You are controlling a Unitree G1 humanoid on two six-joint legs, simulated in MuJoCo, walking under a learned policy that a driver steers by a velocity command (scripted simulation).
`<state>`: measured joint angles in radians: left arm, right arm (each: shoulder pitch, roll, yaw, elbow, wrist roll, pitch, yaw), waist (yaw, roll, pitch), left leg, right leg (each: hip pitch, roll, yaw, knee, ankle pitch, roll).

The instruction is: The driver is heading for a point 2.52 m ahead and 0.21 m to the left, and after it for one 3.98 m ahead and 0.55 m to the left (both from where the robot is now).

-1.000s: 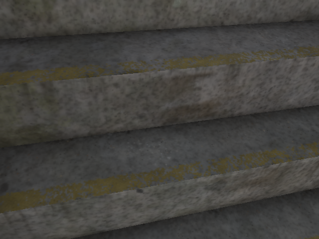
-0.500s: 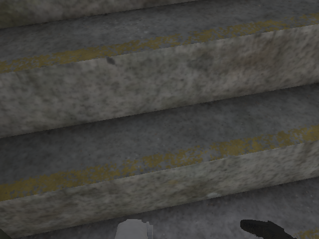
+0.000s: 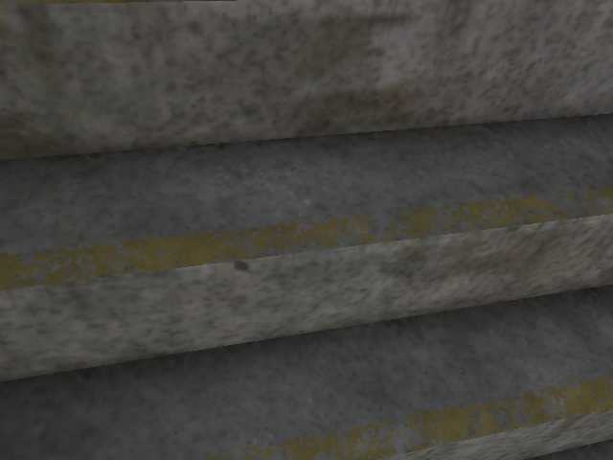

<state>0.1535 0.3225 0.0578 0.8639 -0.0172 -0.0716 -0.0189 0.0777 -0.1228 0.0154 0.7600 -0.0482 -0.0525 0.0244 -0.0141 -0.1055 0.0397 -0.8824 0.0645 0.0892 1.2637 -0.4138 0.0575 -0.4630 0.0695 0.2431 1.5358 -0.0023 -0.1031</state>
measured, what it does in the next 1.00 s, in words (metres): climbs: right foot 0.24 m higher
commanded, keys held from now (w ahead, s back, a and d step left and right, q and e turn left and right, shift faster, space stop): w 1.00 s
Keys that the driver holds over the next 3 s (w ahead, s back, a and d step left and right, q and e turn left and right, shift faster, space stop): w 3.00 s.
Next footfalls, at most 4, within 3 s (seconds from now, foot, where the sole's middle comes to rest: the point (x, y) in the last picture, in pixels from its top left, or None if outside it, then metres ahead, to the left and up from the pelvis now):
0.70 right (432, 382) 0.48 -0.24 -0.41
1.52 left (299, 189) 0.65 0.01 -0.15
1.80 left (273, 236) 0.57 0.05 -0.17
2.04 right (347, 415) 0.42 -0.09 -0.41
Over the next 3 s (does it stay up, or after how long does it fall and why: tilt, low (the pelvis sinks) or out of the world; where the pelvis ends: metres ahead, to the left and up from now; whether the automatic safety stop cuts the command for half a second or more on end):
stays up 0.16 0.08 0.08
